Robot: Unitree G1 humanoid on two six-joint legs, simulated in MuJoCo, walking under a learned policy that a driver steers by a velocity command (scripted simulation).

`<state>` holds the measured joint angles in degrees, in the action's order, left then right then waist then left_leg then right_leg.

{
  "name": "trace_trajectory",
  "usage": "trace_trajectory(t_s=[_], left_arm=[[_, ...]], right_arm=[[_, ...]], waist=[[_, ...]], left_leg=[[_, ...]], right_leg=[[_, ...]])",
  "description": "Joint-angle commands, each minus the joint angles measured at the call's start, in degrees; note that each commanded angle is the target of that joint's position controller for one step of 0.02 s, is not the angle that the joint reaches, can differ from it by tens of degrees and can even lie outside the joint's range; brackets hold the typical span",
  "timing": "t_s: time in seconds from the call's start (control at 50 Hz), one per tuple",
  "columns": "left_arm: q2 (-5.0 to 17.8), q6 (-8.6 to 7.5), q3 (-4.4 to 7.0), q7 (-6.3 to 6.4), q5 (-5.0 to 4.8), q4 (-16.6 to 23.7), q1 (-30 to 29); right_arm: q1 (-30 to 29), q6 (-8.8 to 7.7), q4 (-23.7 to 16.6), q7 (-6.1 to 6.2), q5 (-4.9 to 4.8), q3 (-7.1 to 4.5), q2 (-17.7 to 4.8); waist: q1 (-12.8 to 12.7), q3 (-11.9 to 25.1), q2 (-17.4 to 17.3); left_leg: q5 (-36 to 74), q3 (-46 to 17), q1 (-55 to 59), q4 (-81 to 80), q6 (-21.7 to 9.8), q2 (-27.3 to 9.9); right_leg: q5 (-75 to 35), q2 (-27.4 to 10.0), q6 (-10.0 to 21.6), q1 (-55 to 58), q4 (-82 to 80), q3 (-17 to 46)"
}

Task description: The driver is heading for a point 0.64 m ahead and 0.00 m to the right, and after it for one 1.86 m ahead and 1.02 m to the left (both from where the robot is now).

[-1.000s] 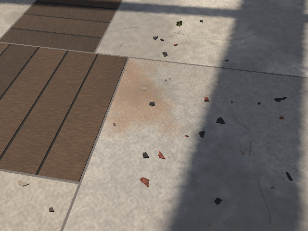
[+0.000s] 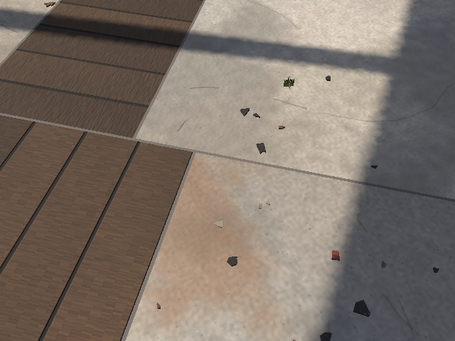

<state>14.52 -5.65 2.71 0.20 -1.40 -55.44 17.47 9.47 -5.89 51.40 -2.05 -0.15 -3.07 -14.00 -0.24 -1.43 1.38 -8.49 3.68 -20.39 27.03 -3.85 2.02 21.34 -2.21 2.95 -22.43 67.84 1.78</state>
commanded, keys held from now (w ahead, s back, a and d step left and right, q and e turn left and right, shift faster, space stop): w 0.76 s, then q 0.24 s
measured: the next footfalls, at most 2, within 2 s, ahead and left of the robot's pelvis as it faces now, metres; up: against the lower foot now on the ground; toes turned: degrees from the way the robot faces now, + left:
right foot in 0.44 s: +0.42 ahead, -0.15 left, +0.00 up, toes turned -3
left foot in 0.98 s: +0.69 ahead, +0.07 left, +0.00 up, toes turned +5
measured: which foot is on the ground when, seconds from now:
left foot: down 0.00-0.46, up 0.48-0.96, down 0.98-1.00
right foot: up 0.00-0.42, down 0.44-0.98, up 1.00-1.00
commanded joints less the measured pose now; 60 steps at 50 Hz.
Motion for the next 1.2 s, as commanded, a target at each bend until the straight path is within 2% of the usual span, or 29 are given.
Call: trace_trajectory(t_s=[0.02, 0.1, 0.14, 0.22, 0.32, 0.38, 0.42, 0.44, 0.46, 0.48, 0.5, 0.52, 0.54, 0.58, 0.62, 0.68, 0.76, 0.86, 0.92, 0.96, 0.98, 1.0, 1.02, 1.04, 1.06, 1.08, 1.1, 1.14, 1.2], left_arm=[[4.03, 0.09, 1.57, 0.48, 0.29, 3.36, 1.43], [3.57, 1.33, 1.88, 0.83, 0.95, 5.35, -3.79], [3.28, 1.22, 1.90, 0.68, 1.18, 6.62, -7.75], [1.98, 0.72, 1.29, -0.10, 0.85, 8.62, -15.31], [2.10, 0.09, 0.66, -1.68, 0.21, 11.51, -22.85], [3.67, -0.48, 1.03, -2.57, 0.07, 12.07, -21.49], [6.85, -0.65, 2.78, -2.35, 0.37, 8.98, -10.58], [10.18, -0.61, 4.20, -1.87, 0.73, 5.92, 0.22], [15.81, -0.30, 5.61, -1.52, 1.76, 4.32, 8.51], [12.94, -0.13, 4.49, -1.66, 1.22, 3.93, 9.33], [9.43, -0.25, 3.30, -1.64, 0.82, 4.49, 4.96], [7.49, -0.23, 2.62, -1.55, 0.86, 5.87, -0.48], [5.82, -0.31, 2.05, -1.82, 1.31, 6.35, -4.46], [3.64, -0.70, 1.39, -2.22, 1.98, 6.14, -7.01], [4.76, -1.02, 1.66, -2.02, 1.77, 5.03, -5.40], [6.81, -0.94, 2.10, -0.93, 1.78, 3.63, -2.25], [7.11, -0.38, 1.98, -0.04, 1.28, 2.33, 0.95], [7.28, 0.67, 1.79, 0.63, 1.82, 0.13, 2.79], [9.09, 1.69, 2.49, 1.44, 1.14, 0.42, -0.19], [9.28, 2.68, 2.69, 2.25, 0.68, 1.61, -2.12], [8.47, 2.64, 2.17, 2.50, 2.05, 3.30, -0.33], [1.42, 1.80, 0.03, 1.66, 3.90, 3.95, 6.41], [4.20, 1.02, 0.27, 0.81, 2.45, 3.37, 7.28], [6.69, 0.95, 1.01, 0.71, 0.54, 4.97, 1.85], [7.31, 1.50, 1.28, 1.36, 0.33, 5.73, -1.94], [8.17, 2.34, 1.84, 2.16, 1.11, 6.17, -4.20], [8.61, 3.27, 2.29, 2.65, 1.57, 6.94, -4.40], [6.65, 4.27, 2.22, 3.22, 1.89, 7.59, -3.60], [5.91, 4.70, 2.17, 3.75, 2.02, 8.30, -4.82]], right_arm=[[2.08, -0.81, -1.36, -0.16, 0.72, -0.68, -4.20], [5.85, -0.89, 0.64, 1.05, 0.44, -1.37, -7.24], [7.77, -0.43, 1.36, 1.71, 0.30, -1.32, -7.40], [11.07, 0.02, 2.64, 2.24, -0.25, -1.20, -7.82], [15.54, 1.13, 5.19, 2.45, -0.64, -1.54, -8.42], [14.54, 1.86, 5.56, 2.81, -0.87, -2.10, -9.41], [11.70, 2.32, 4.92, 2.85, -0.92, -2.13, -9.65], [11.22, 2.35, 4.05, 2.81, -0.44, -1.41, -8.02], [17.17, 1.41, 3.26, 2.30, 0.02, 0.35, -2.23], [17.42, -0.09, 3.98, 1.91, -0.44, 0.82, -1.58], [12.41, -1.06, 2.68, 1.61, -2.05, -0.74, -7.24], [8.08, -1.42, 1.33, 1.72, -2.58, -0.88, -8.07], [5.88, -1.22, 1.07, 2.13, -1.85, -1.13, -7.54], [8.03, 0.45, 1.75, 2.55, -1.10, -1.52, -5.45], [8.74, 1.57, 2.00, 2.77, -0.91, -1.47, -3.71], [2.54, 1.90, -0.14, 2.97, -0.24, -1.87, -4.42], [-4.73, 1.42, -2.15, 2.29, -0.26, -1.56, -3.20], [-9.88, 1.27, -3.78, 0.75, -0.42, -0.47, -2.00], [-8.19, 1.23, -4.99, -0.26, -0.28, -1.30, -5.25], [2.06, 0.95, -2.54, -0.46, 0.25, -3.32, -9.19], [7.61, 1.10, -2.29, 0.19, 0.94, -4.60, -14.09], [6.89, 1.61, -3.48, 0.67, 1.25, -4.50, -16.93], [8.37, 1.90, -4.14, 0.45, 0.44, -3.63, -13.79], [4.41, 2.23, -5.87, 0.64, 0.16, -3.38, -11.76], [0.60, 2.71, -6.86, 1.05, -0.33, -2.98, -10.03], [-1.75, 3.22, -7.68, 1.42, -0.36, -2.55, -8.84], [-2.61, 3.58, -8.01, 1.65, 0.11, -2.45, -8.54], [-2.68, 3.95, -8.62, 2.00, 1.02, -2.81, -9.43], [-1.56, 4.44, -9.53, 3.01, 0.48, -3.59, -11.27]], waist=[[-0.59, 4.37, -5.44], [-0.36, 0.75, -4.03], [0.61, 0.05, -3.88], [2.99, -1.48, -4.43], [5.21, -3.90, -4.64], [2.99, -2.62, -5.96], [-3.23, 3.95, -6.61], [-7.36, 11.16, -4.61], [-6.53, 20.52, 7.45], [-6.44, 24.86, 12.97], [-6.10, 17.21, 9.31], [-4.55, 10.75, 5.73], [-2.72, 6.29, 1.79], [0.76, 3.89, 3.35], [1.60, 2.62, 3.13], [0.65, 0.21, 1.67], [-1.28, -1.03, 2.10], [-2.83, -1.23, 2.36], [-0.48, 0.87, 4.28], [4.45, 6.53, 2.31], [5.33, 12.85, -5.55], [-0.07, 19.26, -18.00], [2.29, 27.26, -12.89], [2.80, 21.13, -9.06], [2.14, 14.92, -3.74], [1.33, 10.82, -1.56], [-0.18, 9.24, -2.81], [-1.34, 8.60, -6.32], [-0.84, 10.19, -7.31]], left_leg=[[6.56, -18.14, 11.83, -16.74, -9.40, -15.16], [11.27, -13.38, 10.67, -20.03, -10.29, -14.77], [12.30, -11.63, 12.43, -20.41, -9.47, -14.19], [11.15, -7.88, 14.16, -20.82, -7.51, -12.43], [11.54, -8.06, 22.73, -17.69, -7.46, -15.61], [19.51, -8.30, 26.17, -13.22, -6.18, -17.46], [36.51, -5.58, 24.24, -1.22, -4.24, -14.64], [32.48, -3.36, 15.86, 12.21, -2.37, -11.50], [9.68, -0.36, -7.76, 35.66, 1.89, -2.92], [-23.68, -8.13, -17.60, 46.35, 2.04, 1.37], [-21.83, -10.77, -22.82, 50.93, 0.75, -2.54], [-16.50, -8.74, -23.08, 49.39, 0.03, -5.76], [-11.97, -7.63, -20.68, 45.61, 0.09, -8.04], [-7.56, -8.00, -13.83, 40.28, 0.26, -10.52], [-5.43, -7.22, -13.14, 37.21, 1.07, -10.92], [2.43, -7.13, -19.28, 28.70, 2.69, -11.34], [13.00, -5.68, -19.41, 15.76, 3.31, -9.77], [15.94, -2.86, -12.69, 6.29, 2.12, -6.14], [8.14, -2.62, -9.93, 4.46, -0.38, -3.87], [11.89, -0.64, 2.36, -1.17, -2.39, -0.43], [34.97, -11.86, 16.81, 0.67, -5.83, -9.01], [55.95, -33.02, 34.73, 2.74, -17.30, -22.65], [45.76, -38.01, 36.23, -0.68, -20.25, -23.99], [34.81, -32.80, 30.36, -2.71, -17.87, -20.59], [25.54, -28.02, 22.75, -5.04, -14.67, -17.63], [20.23, -25.65, 14.61, -7.23, -13.02, -15.99], [16.45, -24.73, 8.53, -8.77, -12.21, -14.51], [14.77, -23.11, 3.49, -10.20, -11.63, -12.23], [11.86, -23.60, 3.56, -10.21, -11.15, -11.45]], right_leg=[[-6.11, -6.28, 0.24, -11.01, -0.64, 2.73], [-13.15, -7.16, -1.77, -16.58, -9.45, 1.72], [-18.94, -6.93, -2.44, -19.11, -15.64, 1.37], [-27.58, -4.76, -2.37, -17.11, -28.36, -0.77], [-24.21, -3.11, -1.36, -18.75, -35.93, -1.57], [-18.33, -1.64, 0.84, -14.14, -38.55, -2.29], [-17.72, 2.14, 3.25, 2.40, -40.28, -5.36], [-19.52, -1.11, 5.82, 19.16, -38.46, -1.72], [-13.15, -16.24, 14.19, 43.40, -39.77, 22.17], [-8.25, -21.25, 17.00, 47.45, -49.21, 40.14], [-5.28, -19.06, 13.83, 41.23, -50.24, 33.66], [-8.10, -17.07, 11.81, 32.01, -51.51, 25.35], [-12.21, -14.72, 10.77, 23.09, -53.80, 19.46], [-15.45, -11.34, 9.50, 13.97, -57.47, 12.91], [-18.15, -10.52, 10.40, 11.08, -59.82, 9.66], [-21.36, -10.62, 10.70, 12.72, -61.59, 7.30], [-22.11, -8.75, 8.69, 14.77, -62.03, 3.06], [-37.91, -9.10, 6.53, 18.61, -56.42, -4.32], [-47.64, -10.94, 4.58, 23.70, -48.53, -4.90], [-50.76, -7.39, 1.39, 23.41, -32.86, -7.09], [-33.99, -3.53, -1.92, 12.82, -16.00, -9.05], [16.32, 7.29, -5.87, -8.13, 4.61, -6.47], [18.97, 5.90, -5.47, -10.97, 12.30, 3.54], [14.54, 3.75, -4.85, -15.39, 12.91, 3.72], [9.62, 1.47, -4.85, -16.62, 9.63, 2.84], [6.59, -0.11, -5.03, -14.98, 5.66, 2.74], [5.03, -0.79, -4.86, -11.33, 1.91, 3.08], [3.11, 0.34, -4.96, -7.65, -4.46, 2.29], [-0.04, 1.59, -5.99, -7.49, -11.86, 2.57]])
Velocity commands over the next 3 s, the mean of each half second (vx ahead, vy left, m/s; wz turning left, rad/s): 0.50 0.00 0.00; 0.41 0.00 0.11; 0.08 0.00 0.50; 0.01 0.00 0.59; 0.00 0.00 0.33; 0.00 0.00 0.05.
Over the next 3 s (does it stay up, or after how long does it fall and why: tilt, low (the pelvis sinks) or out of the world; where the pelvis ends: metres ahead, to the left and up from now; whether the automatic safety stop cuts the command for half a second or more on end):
stays up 0.63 -0.02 0.00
